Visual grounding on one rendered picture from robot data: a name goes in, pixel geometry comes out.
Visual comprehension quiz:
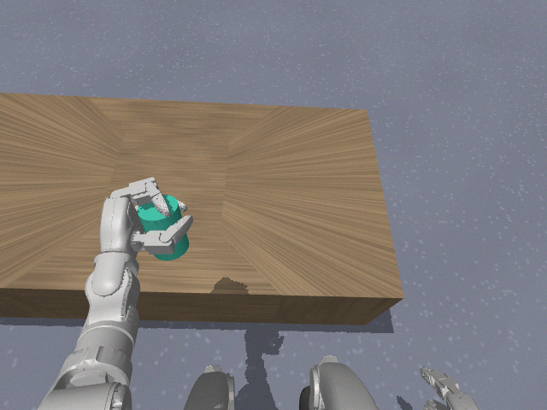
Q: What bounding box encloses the can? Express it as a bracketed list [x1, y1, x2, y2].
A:
[138, 195, 189, 261]

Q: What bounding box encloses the right robot hand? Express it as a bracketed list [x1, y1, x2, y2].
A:
[421, 367, 479, 410]

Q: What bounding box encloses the left robot hand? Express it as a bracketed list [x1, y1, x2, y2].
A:
[100, 177, 193, 259]

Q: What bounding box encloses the left robot arm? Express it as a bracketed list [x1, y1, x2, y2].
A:
[37, 251, 140, 410]

